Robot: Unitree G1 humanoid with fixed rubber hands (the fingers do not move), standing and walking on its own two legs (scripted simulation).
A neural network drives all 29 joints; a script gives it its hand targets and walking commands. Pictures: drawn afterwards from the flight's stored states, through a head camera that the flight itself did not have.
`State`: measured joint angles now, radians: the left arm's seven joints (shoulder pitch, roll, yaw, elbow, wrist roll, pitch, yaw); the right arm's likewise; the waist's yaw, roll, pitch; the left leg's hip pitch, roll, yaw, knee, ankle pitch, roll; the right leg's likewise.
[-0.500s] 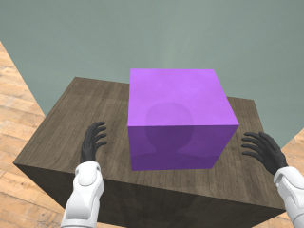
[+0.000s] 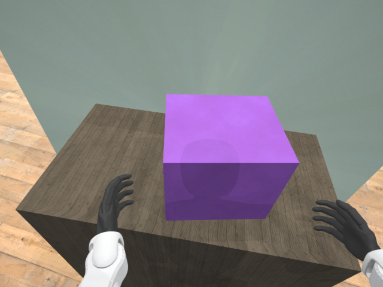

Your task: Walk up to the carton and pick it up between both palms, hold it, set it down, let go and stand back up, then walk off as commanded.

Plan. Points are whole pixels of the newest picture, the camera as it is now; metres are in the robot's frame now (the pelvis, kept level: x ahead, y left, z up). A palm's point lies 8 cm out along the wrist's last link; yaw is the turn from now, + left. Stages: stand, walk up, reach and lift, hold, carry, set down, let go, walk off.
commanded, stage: set down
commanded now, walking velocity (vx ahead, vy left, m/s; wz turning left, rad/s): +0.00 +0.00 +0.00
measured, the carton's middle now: (216, 157) +0.43 -0.02 +0.04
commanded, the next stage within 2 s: none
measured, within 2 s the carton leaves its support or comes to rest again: neither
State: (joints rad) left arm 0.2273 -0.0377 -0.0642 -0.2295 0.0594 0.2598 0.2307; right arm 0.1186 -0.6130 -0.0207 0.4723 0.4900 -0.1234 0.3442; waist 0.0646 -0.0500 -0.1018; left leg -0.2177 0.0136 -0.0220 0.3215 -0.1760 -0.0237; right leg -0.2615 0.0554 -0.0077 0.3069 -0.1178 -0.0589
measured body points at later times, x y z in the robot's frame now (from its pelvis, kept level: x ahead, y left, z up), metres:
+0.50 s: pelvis +0.00 +0.00 +0.00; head -0.01 +0.02 +0.45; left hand +0.20 +0.19 +0.04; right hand +0.23 -0.28 +0.03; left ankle -0.01 +0.13 -0.75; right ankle +0.02 -0.08 -0.75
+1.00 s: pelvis +0.01 +0.00 +0.00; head +0.02 +0.03 +0.45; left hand +0.20 +0.20 +0.00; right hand +0.21 -0.27 +0.00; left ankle -0.01 +0.13 -0.75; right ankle +0.02 -0.08 -0.75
